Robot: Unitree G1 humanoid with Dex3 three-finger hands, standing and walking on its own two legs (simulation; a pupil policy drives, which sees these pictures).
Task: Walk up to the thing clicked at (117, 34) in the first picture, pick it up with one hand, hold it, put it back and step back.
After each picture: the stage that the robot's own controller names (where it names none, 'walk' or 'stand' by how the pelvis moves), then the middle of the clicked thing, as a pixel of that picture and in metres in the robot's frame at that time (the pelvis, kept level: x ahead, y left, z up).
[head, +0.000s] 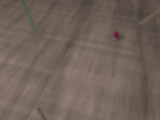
stand; (115, 36) +1.53 -0.41 -0.72
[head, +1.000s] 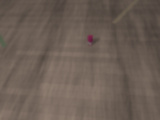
walk; (90, 40) +1.43 +0.02 -0.69
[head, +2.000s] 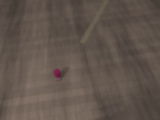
walk; (57, 74) +0.87 +0.31 -0.72
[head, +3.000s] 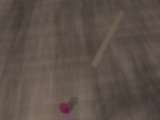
walk; (64, 109) +0.53 +0.24 -0.71
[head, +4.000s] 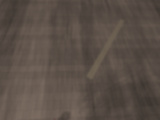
stand; out of the picture +0.38 +0.18 -0.70
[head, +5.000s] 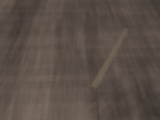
stand; out of the picture +0.36 +0.16 -0.72
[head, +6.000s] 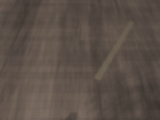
stand; out of the picture +0.39 +0.16 -0.72
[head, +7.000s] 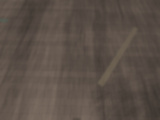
stand; out of the picture +0.38 +0.14 -0.72
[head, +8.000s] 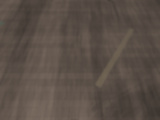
stand; out of the picture +0.38 +0.15 -0.73
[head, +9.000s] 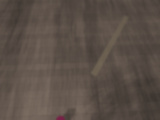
stand; out of the picture +0.40 +0.17 -0.72
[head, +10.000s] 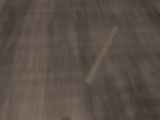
stand; out of the picture +0.41 +0.19 -0.72
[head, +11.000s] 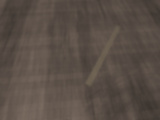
stand; out of the picture +0.37 +0.20 -0.72
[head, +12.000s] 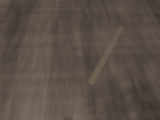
stand; out of the picture +0.39 +0.19 -0.72
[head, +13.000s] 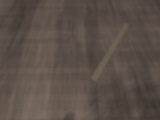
stand; out of the picture +0.41 +0.18 -0.72
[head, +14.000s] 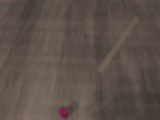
stand; (63, 113) +0.46 +0.15 -0.70
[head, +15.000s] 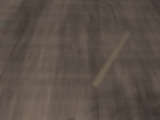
stand; out of the picture +0.42 +0.17 -0.72
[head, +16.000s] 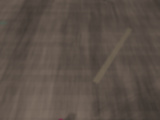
stand; out of the picture +0.46 +0.18 -0.73
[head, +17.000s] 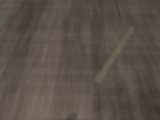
stand; out of the picture +0.43 +0.17 -0.73
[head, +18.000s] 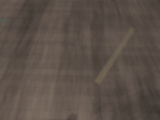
stand; out of the picture +0.43 +0.17 -0.73
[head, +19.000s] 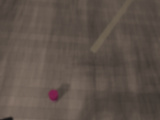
go down; (53, 96) +0.47 +0.16 -0.62
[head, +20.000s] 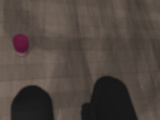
go down; (21, 46) +0.54 +0.19 -0.30
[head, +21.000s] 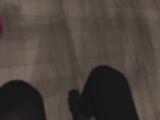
close in; out of the picture +0.53 +0.21 -0.27
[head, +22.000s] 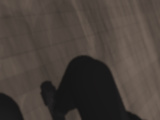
close in; out of the picture +0.52 +0.25 -0.24
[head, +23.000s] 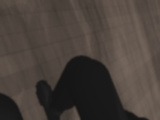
close; out of the picture +0.52 +0.25 -0.26
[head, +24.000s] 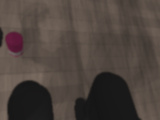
lift; (15, 45) +0.50 +0.20 -0.29
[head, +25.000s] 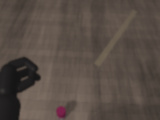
hold; (61, 113) +0.45 +0.13 -0.63
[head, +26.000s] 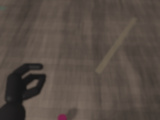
hold; out of the picture +0.43 +0.14 -0.68
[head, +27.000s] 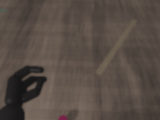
hold; out of the picture +0.43 +0.14 -0.68
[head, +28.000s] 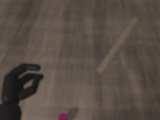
stand; out of the picture +0.43 +0.13 -0.67
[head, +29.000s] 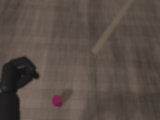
crouch; (57, 102) +0.45 +0.14 -0.63
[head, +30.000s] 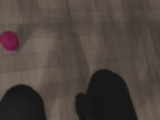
lower; (10, 43) +0.52 +0.17 -0.30
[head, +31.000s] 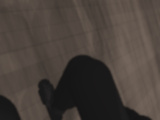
lower; out of the picture +0.49 +0.23 -0.25
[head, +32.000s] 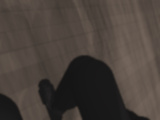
lower; out of the picture +0.49 +0.23 -0.25
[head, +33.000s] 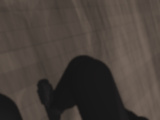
lower; out of the picture +0.49 +0.23 -0.26
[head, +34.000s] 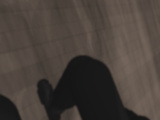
lower; out of the picture +0.49 +0.22 -0.26
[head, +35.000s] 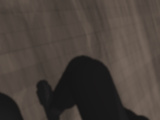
open; out of the picture +0.51 +0.21 -0.26
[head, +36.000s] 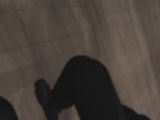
withdraw; out of the picture +0.54 +0.15 -0.29
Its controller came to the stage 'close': yes
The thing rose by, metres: 0.01
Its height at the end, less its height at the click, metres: -0.02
